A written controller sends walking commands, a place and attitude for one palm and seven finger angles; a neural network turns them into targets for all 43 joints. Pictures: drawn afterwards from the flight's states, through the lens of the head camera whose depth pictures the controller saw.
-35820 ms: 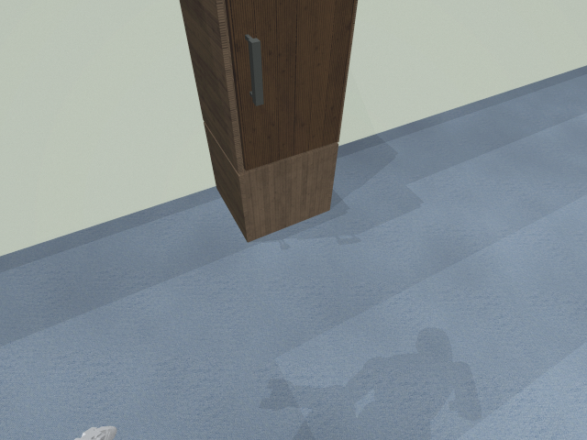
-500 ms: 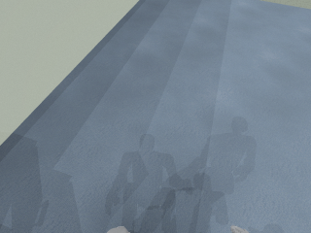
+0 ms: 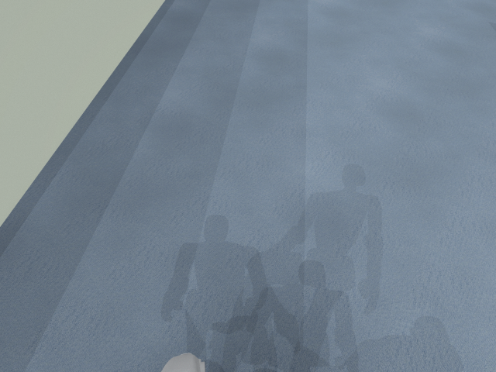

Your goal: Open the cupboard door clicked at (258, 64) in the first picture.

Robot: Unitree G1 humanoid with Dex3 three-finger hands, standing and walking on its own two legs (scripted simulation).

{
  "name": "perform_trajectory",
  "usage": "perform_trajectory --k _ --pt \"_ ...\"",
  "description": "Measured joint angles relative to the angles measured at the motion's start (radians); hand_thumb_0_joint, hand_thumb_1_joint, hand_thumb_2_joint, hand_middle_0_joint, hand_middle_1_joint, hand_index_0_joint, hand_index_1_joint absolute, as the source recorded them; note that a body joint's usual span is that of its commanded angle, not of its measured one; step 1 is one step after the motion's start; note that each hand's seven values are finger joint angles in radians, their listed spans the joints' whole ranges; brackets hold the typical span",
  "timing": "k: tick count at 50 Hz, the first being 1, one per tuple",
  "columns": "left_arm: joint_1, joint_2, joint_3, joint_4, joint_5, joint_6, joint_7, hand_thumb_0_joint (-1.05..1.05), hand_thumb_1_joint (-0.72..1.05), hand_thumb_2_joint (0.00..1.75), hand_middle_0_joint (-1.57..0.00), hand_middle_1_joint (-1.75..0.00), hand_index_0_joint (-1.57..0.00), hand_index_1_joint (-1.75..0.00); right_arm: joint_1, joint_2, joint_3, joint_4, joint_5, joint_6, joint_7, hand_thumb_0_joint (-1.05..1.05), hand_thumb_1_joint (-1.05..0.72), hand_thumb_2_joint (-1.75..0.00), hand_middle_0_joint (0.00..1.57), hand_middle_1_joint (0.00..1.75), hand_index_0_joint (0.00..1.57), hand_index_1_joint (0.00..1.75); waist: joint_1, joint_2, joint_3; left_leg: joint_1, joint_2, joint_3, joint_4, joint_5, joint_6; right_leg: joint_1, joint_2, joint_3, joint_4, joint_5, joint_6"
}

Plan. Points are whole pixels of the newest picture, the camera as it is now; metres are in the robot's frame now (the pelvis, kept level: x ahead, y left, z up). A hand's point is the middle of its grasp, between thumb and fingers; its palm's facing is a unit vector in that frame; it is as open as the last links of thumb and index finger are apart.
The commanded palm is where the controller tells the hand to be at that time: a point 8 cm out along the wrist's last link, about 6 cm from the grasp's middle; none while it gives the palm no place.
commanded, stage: walk to a spot facing it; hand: left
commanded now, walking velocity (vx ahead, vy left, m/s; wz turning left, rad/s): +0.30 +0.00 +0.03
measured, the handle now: out of the picture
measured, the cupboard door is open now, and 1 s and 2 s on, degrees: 43 43 43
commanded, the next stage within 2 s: turn to face it in 0.04 s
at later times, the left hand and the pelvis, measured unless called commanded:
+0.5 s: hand (159, 306) +0.26 +0.19 -0.17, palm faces +0.19 -0.95 -0.23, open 7.3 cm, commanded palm none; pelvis +0.19 -0.01 -0.01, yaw +9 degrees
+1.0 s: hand (145, 303) +0.26 +0.22 -0.16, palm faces +0.47 -0.84 -0.27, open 7.4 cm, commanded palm none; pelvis +0.28 -0.02 -0.01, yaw +27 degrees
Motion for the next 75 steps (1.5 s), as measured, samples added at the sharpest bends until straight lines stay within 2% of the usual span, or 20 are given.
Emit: perform_trajectory --k 8,11,13,15,21,24,28,32,36,38,40,44,48,53,57,60,68,71,72,75 --pt "0.112 -0.001 -0.014 0.084 -0.004 -0.001 -0.008 0.00 0.93 0.89 -0.20 -0.30 -0.20 -0.30 -0.118 0.024 0.014 -0.058 0.001 -0.039 0.014 0.01 -0.91 -0.89 0.20 0.29 0.19 0.30 0.037 -0.015 0.001 0.039 -0.050 0.035 -0.407 0.179 0.031 0.177 0.009 0.015 -0.035 -0.114 0.031" --pt "0.140 -0.005 -0.021 0.099 -0.009 0.019 -0.004 0.00 0.92 0.89 -0.20 -0.30 -0.20 -0.30 -0.138 0.025 0.019 -0.072 -0.009 -0.061 0.001 0.01 -0.91 -0.89 0.20 0.29 0.19 0.30 0.039 -0.019 0.001 0.059 -0.058 0.037 -0.366 0.220 0.081 0.070 -0.005 0.029 0.321 -0.226 0.036" --pt "0.115 -0.001 -0.023 0.100 -0.005 0.036 0.002 0.01 0.92 0.89 -0.20 -0.30 -0.20 -0.30 -0.126 0.035 0.023 -0.076 -0.008 -0.061 -0.009 0.00 -0.91 -0.89 0.20 0.29 0.20 0.30 0.036 -0.032 -0.002 0.071 -0.077 0.037 -0.345 0.147 0.080 -0.046 -0.012 0.046 0.566 -0.243 0.041" --pt "0.072 -0.004 -0.022 0.080 -0.002 0.043 0.000 0.01 0.91 0.89 -0.20 -0.30 -0.20 -0.30 -0.102 0.039 0.024 -0.068 -0.006 -0.053 -0.017 0.00 -0.91 -0.89 0.20 0.29 0.20 0.30 0.036 -0.027 -0.005 0.091 -0.096 0.018 -0.381 0.143 0.068 -0.135 -0.028 0.044 0.643 -0.213 0.057" --pt "-0.027 -0.017 -0.015 -0.022 -0.001 0.041 0.000 0.01 0.93 0.89 -0.20 -0.30 -0.20 -0.30 -0.048 0.004 0.011 -0.036 -0.003 0.005 -0.022 0.00 -0.93 -0.89 0.20 0.29 0.20 0.30 0.031 0.019 -0.013 0.120 -0.124 -0.072 -0.436 0.151 0.049 -0.168 -0.051 0.048 0.279 -0.092 0.092" --pt "-0.034 -0.003 -0.011 -0.057 0.007 0.034 0.004 0.01 0.93 0.89 -0.20 -0.30 -0.20 -0.30 -0.031 0.000 0.000 -0.032 0.003 0.042 -0.010 0.00 -0.93 -0.89 0.20 0.29 0.20 0.30 0.030 0.004 -0.028 0.084 -0.140 -0.089 -0.318 0.011 0.033 -0.132 -0.073 0.041 0.158 -0.037 0.069" --pt "-0.027 -0.011 -0.015 -0.069 0.009 0.044 0.015 0.00 0.92 0.89 -0.20 -0.30 -0.20 -0.30 -0.042 -0.020 -0.017 -0.032 0.004 0.071 0.002 0.01 -0.92 -0.89 0.20 0.29 0.20 0.30 0.019 0.000 -0.028 -0.003 -0.126 -0.056 0.024 -0.108 0.013 -0.055 -0.098 -0.028 0.120 -0.058 0.049" --pt "-0.010 -0.004 -0.014 -0.070 0.010 0.039 0.020 0.00 0.92 0.89 -0.20 -0.30 -0.20 -0.30 -0.080 -0.027 -0.014 -0.064 0.008 0.068 0.009 0.01 -0.92 -0.89 0.20 0.29 0.19 0.30 0.019 -0.037 -0.009 0.010 -0.104 -0.003 -0.036 -0.097 -0.003 0.014 -0.130 -0.081 0.058 -0.060 0.057" --pt "0.008 0.018 -0.014 -0.071 0.009 0.038 0.014 0.00 0.92 0.89 -0.20 -0.30 -0.21 -0.30 -0.141 -0.040 -0.007 -0.108 0.009 0.058 0.015 0.01 -0.91 -0.89 0.20 0.29 0.19 0.30 0.030 -0.057 0.027 0.069 -0.114 0.035 -0.256 -0.029 0.008 0.037 -0.157 -0.130 0.092 -0.105 0.072" --pt "0.032 0.027 -0.012 -0.072 0.002 0.045 0.010 0.00 0.92 0.89 -0.20 -0.30 -0.21 -0.30 -0.162 -0.057 -0.004 -0.139 0.004 0.044 0.019 0.01 -0.91 -0.89 0.20 0.29 0.19 0.30 0.030 -0.047 0.032 0.125 -0.115 0.052 -0.393 0.139 0.034 0.010 -0.168 -0.147 0.196 -0.145 0.084" --pt "0.037 0.044 -0.011 -0.070 -0.004 0.069 0.009 0.00 0.91 0.89 -0.20 -0.30 -0.21 -0.30 -0.178 -0.065 -0.008 -0.163 0.001 0.026 0.017 0.01 -0.91 -0.89 0.20 0.29 0.19 0.30 0.023 -0.037 0.031 0.109 -0.113 0.034 -0.357 0.112 0.088 -0.085 -0.156 -0.087 0.434 -0.236 0.110" --pt "-0.007 0.072 0.003 -0.073 -0.002 0.109 0.018 0.01 0.91 0.89 -0.20 -0.30 -0.20 -0.30 -0.173 -0.057 0.001 -0.180 0.000 0.020 -0.001 0.01 -0.91 -0.89 0.20 0.29 0.19 0.30 0.035 -0.038 0.037 0.113 -0.117 -0.011 -0.352 0.079 0.068 -0.234 -0.107 0.038 0.682 -0.242 0.135" --pt "-0.041 0.068 0.005 -0.110 -0.001 0.108 0.005 0.01 0.91 0.89 -0.20 -0.30 -0.20 -0.30 -0.158 -0.059 0.002 -0.168 -0.003 0.035 -0.002 0.01 -0.91 -0.89 0.20 0.29 0.20 0.30 0.043 -0.006 0.035 0.135 -0.117 -0.063 -0.415 0.117 0.051 -0.268 -0.092 0.078 0.569 -0.175 0.137" --pt "-0.046 0.058 -0.002 -0.152 0.000 0.088 -0.003 0.01 0.91 0.89 -0.20 -0.30 -0.20 -0.30 -0.138 -0.058 -0.009 -0.160 -0.002 0.061 0.006 0.01 -0.90 -0.89 0.20 0.29 0.20 0.30 0.033 0.032 0.022 0.113 -0.117 -0.139 -0.395 0.112 0.013 -0.169 -0.058 0.071 0.245 -0.088 0.125" --pt "-0.028 0.033 -0.015 -0.162 0.010 0.066 0.009 0.00 0.91 0.89 -0.20 -0.30 -0.20 -0.30 -0.138 -0.072 -0.031 -0.150 0.006 0.084 0.011 0.01 -0.91 -0.89 0.20 0.29 0.20 0.30 0.031 0.046 0.029 0.002 -0.147 -0.150 -0.065 -0.110 0.017 -0.134 -0.077 0.026 0.197 -0.046 0.061" --pt "-0.005 0.010 -0.024 -0.152 0.010 0.071 0.018 0.00 0.91 0.89 -0.20 -0.30 -0.20 -0.30 -0.149 -0.074 -0.036 -0.140 0.006 0.093 0.016 0.01 -0.91 -0.89 0.20 0.29 0.20 0.30 0.025 0.039 0.038 -0.045 -0.138 -0.103 0.144 -0.105 0.003 -0.090 -0.096 -0.010 0.149 -0.045 0.051" --pt "0.030 -0.002 -0.027 -0.123 0.011 0.060 0.014 0.01 0.91 0.89 -0.20 -0.30 -0.21 -0.30 -0.176 -0.040 -0.013 -0.145 0.015 0.082 0.025 0.01 -0.91 -0.89 0.20 0.29 0.19 0.30 0.039 -0.029 0.057 0.096 -0.121 -0.002 -0.194 -0.099 -0.003 -0.029 -0.149 -0.118 0.096 -0.042 0.055" --pt "0.045 0.013 -0.018 -0.113 0.005 0.065 0.009 0.01 0.91 0.89 -0.20 -0.30 -0.21 -0.30 -0.186 -0.037 -0.006 -0.161 0.014 0.070 0.027 0.01 -0.91 -0.89 0.20 0.29 0.19 0.30 0.044 -0.039 0.053 0.177 -0.125 0.020 -0.380 0.024 0.018 -0.048 -0.167 -0.160 0.169 -0.086 0.069" --pt "0.049 0.021 -0.013 -0.110 0.001 0.072 0.006 0.01 0.91 0.89 -0.20 -0.30 -0.21 -0.30 -0.186 -0.038 -0.007 -0.168 0.010 0.060 0.027 0.01 -0.91 -0.89 0.20 0.29 0.19 0.30 0.042 -0.040 0.046 0.179 -0.126 0.010 -0.402 0.093 0.047 -0.076 -0.174 -0.155 0.233 -0.111 0.085" --pt "0.022 0.050 -0.002 -0.091 0.001 0.112 0.012 0.01 0.91 0.89 -0.20 -0.30 -0.21 -0.30 -0.187 -0.027 -0.003 -0.176 0.004 0.044 0.016 0.01 -0.91 -0.89 0.20 0.29 0.20 0.30 0.048 -0.055 0.053 0.150 -0.137 -0.015 -0.346 0.054 0.081 -0.193 -0.147 -0.026 0.495 -0.249 0.120"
